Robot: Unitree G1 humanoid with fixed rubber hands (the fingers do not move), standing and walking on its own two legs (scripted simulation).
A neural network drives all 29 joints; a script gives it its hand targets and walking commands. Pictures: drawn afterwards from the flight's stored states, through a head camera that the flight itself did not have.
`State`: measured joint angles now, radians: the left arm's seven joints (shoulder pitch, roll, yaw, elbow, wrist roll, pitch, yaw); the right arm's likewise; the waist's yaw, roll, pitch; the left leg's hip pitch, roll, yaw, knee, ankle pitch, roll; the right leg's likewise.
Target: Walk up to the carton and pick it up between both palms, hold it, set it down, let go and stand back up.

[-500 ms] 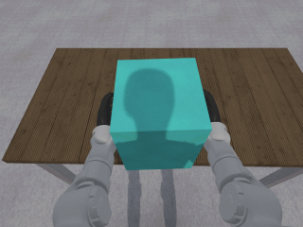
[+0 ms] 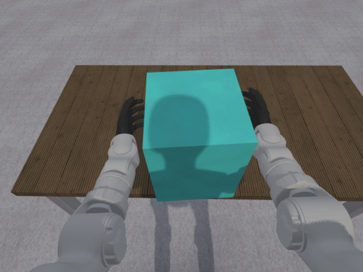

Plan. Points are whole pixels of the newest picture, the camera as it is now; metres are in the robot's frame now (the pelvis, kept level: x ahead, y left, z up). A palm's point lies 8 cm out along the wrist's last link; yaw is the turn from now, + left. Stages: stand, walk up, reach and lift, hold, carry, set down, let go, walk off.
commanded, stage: set down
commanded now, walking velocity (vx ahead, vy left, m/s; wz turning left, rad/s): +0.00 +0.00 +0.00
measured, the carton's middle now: (192, 139) +0.44 +0.03 +0.03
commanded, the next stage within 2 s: none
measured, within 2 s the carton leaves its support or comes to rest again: neither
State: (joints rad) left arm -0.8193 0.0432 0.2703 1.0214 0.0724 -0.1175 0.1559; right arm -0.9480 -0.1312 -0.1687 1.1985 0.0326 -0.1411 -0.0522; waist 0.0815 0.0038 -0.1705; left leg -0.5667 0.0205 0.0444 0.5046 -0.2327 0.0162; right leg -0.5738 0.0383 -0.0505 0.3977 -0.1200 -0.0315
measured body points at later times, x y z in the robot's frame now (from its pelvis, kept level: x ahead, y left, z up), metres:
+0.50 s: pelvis -0.02 -0.01 +0.00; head +0.02 +0.00 +0.45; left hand +0.40 +0.21 +0.10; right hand +0.44 -0.17 +0.10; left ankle -0.01 +0.10 -0.73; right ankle +0.03 -0.10 -0.73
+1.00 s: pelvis -0.01 -0.02 +0.01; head +0.01 -0.01 +0.46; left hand +0.35 +0.21 +0.06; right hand +0.38 -0.18 +0.07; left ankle -0.01 +0.10 -0.73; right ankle +0.03 -0.10 -0.73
